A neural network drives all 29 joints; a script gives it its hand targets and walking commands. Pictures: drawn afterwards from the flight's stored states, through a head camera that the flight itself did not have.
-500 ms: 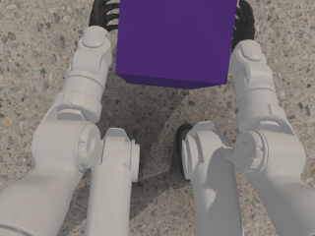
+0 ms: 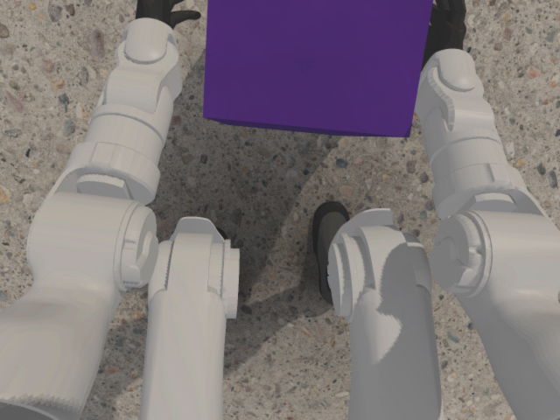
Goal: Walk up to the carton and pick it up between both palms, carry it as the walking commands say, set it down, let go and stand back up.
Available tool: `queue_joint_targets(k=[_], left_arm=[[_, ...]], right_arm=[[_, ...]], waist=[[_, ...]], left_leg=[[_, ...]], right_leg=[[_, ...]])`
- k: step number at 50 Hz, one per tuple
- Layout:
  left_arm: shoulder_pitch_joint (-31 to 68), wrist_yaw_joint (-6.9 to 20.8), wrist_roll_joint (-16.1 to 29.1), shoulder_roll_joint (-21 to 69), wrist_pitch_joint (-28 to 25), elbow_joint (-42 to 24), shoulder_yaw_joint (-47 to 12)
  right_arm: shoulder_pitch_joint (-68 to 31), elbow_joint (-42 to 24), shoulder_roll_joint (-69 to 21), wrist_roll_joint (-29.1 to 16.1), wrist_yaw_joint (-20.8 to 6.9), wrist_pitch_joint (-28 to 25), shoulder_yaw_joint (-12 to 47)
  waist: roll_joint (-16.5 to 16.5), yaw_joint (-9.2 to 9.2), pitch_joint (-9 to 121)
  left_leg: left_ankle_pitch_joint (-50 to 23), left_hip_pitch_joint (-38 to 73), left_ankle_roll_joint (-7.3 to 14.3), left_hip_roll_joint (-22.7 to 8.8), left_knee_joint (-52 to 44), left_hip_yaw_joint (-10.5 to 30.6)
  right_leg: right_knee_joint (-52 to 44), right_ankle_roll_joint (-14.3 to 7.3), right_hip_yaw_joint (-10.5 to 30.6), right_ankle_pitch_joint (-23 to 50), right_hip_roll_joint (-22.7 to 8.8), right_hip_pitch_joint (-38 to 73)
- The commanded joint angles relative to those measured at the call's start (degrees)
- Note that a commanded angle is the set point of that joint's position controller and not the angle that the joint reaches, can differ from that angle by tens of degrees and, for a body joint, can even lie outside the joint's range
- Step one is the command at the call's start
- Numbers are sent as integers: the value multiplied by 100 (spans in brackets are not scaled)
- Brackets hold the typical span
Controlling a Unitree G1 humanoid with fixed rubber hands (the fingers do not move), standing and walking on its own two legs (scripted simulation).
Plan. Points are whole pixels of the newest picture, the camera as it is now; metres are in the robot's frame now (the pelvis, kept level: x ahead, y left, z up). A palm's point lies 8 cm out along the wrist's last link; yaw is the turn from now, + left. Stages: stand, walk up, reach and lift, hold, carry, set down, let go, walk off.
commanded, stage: set down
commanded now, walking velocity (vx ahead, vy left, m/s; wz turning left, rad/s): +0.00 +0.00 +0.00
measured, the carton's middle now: (301, 54) +0.51 -0.06 -0.25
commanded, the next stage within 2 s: let go in 1.62 s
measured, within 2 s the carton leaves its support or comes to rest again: neither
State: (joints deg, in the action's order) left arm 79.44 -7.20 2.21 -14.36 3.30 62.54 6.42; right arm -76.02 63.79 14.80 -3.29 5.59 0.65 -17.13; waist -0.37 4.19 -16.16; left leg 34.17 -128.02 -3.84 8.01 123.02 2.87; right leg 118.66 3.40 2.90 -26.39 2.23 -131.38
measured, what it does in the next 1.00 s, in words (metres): rises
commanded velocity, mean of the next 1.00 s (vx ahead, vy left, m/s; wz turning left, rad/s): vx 0.00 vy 0.00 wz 0.00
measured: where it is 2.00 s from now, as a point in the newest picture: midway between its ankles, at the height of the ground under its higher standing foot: (271, 282)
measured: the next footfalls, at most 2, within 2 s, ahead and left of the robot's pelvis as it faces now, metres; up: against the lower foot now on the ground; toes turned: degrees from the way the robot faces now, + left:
none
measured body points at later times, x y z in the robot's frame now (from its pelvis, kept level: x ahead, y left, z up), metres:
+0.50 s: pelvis +0.01 +0.00 +0.00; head +0.37 -0.02 +0.27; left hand +0.57 +0.13 -0.16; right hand +0.52 -0.25 -0.16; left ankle +0.10 +0.12 -0.35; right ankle +0.14 -0.13 -0.35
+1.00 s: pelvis +0.02 -0.01 +0.12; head +0.34 -0.03 +0.43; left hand +0.57 +0.14 +0.00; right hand +0.51 -0.26 +0.00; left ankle +0.10 +0.12 -0.35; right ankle +0.14 -0.13 -0.35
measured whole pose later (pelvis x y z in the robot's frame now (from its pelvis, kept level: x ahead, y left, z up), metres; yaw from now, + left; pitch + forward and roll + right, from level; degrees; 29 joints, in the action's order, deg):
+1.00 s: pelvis +0.02 -0.01 +0.12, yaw +0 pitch +47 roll +1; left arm 65.3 -3.1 3.7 -17.4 8.6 49.6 10.7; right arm -59.7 44.9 15.1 -5.1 2.6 7.9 -16.6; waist -1.6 4.4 1.9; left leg 31.8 -114.0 -2.3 4.0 99.2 2.6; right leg 96.1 1.1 1.9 -25.2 1.3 -117.6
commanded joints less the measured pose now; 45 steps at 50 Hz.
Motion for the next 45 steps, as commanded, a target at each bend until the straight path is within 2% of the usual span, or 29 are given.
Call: queue_joint_targets(k=[1,7,15,20,25,36,45], left_arm=[[1476,-44,345,-625,-159,-568,-239],[1247,24,671,-829,-211,-647,-415],[992,103,682,-1001,-171,-700,-307],[976,57,628,-1088,-86,-1427,-181],[759,1,574,-1047,170,-2001,-29],[91,220,248,-894,326,-1646,388],[-13,380,170,-915,381,-1780,469]], right_arm=[[-1190,-427,857,-301,88,-220,162],[-946,-572,1048,-645,39,-282,400],[-679,-713,1112,-766,-85,-193,494],[-621,-1463,1253,-817,-60,-77,422],[-319,-2121,1287,-669,-37,221,294],[296,-2194,819,-271,-228,482,67],[439,-2398,759,-209,-278,571,9]], waist=[[-391,302,6311],[-444,350,6819],[-429,251,6594],[-402,247,7661],[-325,305,8251],[-208,183,7307],[-213,192,7671]], left_leg=[[-1131,2251,55,-367,-1253,-411],[-1436,2324,59,-462,-1129,-403],[-1239,2239,117,-512,-1080,-437],[-1483,2877,129,-473,-1106,-529],[-1356,3239,150,-387,-1352,-638],[-1129,2855,202,-299,-2361,-647],[-1324,3427,172,-247,-3166,-694]], right_leg=[[-591,-80,-560,1454,-136,3746],[-502,-77,-541,1881,-218,3964],[-451,-48,-566,1649,-243,3784],[-519,-45,-671,1907,-197,4436],[-802,-54,-803,1807,-128,4839],[-1828,-74,-752,1575,21,4722],[-2664,-59,-739,1788,62,5426]])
